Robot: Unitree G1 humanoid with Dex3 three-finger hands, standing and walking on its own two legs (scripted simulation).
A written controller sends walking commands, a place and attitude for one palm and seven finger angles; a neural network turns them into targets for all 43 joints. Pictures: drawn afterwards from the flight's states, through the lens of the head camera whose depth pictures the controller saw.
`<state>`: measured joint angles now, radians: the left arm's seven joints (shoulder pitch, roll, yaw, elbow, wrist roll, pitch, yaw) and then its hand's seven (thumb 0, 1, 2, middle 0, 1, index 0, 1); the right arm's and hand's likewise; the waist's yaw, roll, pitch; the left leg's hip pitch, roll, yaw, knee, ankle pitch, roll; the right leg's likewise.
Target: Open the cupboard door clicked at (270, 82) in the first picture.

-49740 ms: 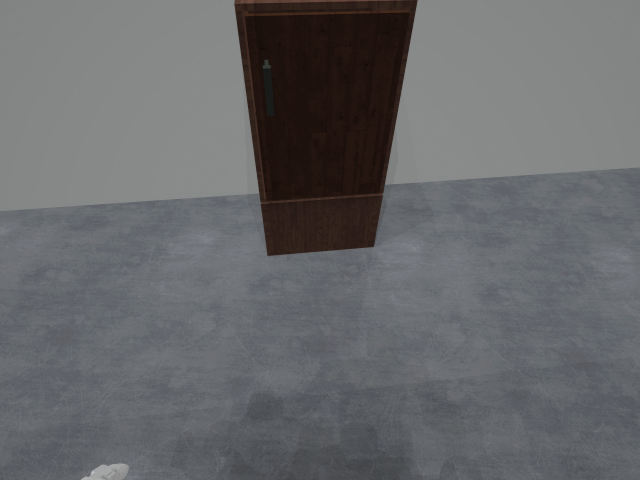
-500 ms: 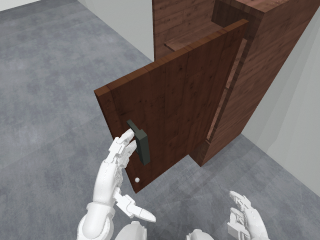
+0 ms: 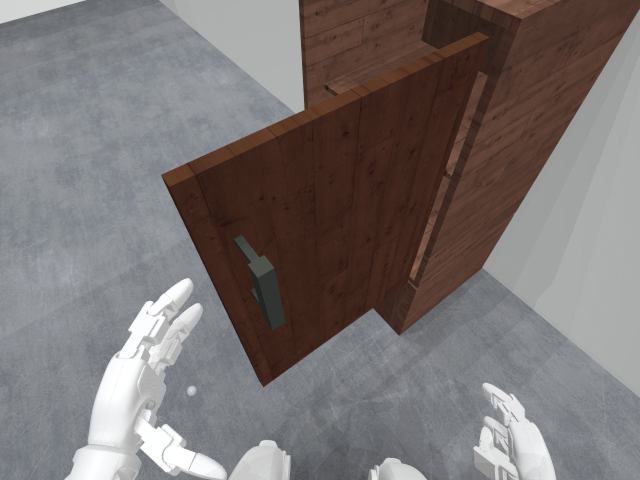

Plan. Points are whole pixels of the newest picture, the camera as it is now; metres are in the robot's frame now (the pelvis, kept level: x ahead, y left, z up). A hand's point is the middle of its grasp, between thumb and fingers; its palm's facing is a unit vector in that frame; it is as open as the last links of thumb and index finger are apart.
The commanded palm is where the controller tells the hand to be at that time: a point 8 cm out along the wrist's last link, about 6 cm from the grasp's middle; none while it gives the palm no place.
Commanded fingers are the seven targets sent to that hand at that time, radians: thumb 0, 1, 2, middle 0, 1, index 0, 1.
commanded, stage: draw the hand back to the body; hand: left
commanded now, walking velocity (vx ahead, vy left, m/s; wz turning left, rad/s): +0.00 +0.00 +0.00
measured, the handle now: (259, 284) +0.33 +0.09 +0.07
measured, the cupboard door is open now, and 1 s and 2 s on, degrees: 89 89 89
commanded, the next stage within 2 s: step back with the hand held close in 1.68 s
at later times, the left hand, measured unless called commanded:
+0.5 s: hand (132, 380) +0.20 +0.18 +0.12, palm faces -0.07 -1.00 -0.06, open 16.3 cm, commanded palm +0.17 +0.25 +0.13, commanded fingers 0.00 -0.47 0.31 -0.15 -0.30 -0.15 -0.30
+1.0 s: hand (14, 323) +0.22 +0.26 +0.19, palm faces +0.29 -0.88 -0.38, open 12.7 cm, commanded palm +0.17 +0.30 +0.21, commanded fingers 0.00 0.41 0.69 -0.18 -0.30 -0.18 -0.30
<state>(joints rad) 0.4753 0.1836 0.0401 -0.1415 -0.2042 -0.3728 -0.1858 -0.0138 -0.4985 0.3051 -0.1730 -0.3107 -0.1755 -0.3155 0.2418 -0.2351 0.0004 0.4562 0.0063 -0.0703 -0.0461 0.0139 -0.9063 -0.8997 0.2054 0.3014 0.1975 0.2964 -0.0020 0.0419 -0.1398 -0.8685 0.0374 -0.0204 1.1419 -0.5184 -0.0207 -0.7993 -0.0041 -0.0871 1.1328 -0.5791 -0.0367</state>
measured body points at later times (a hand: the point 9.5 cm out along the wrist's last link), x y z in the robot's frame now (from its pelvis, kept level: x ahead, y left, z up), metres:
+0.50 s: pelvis +0.00 +0.02 +0.03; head +0.03 +0.01 +0.48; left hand +0.20 +0.24 +0.12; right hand +0.18 -0.20 -0.04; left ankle +0.02 +0.13 -0.65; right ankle -0.01 -0.10 -0.65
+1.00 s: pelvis +0.03 +0.04 +0.08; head +0.02 +0.02 +0.53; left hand +0.20 +0.30 +0.21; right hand +0.22 -0.18 +0.00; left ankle +0.02 +0.13 -0.65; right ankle -0.01 -0.10 -0.65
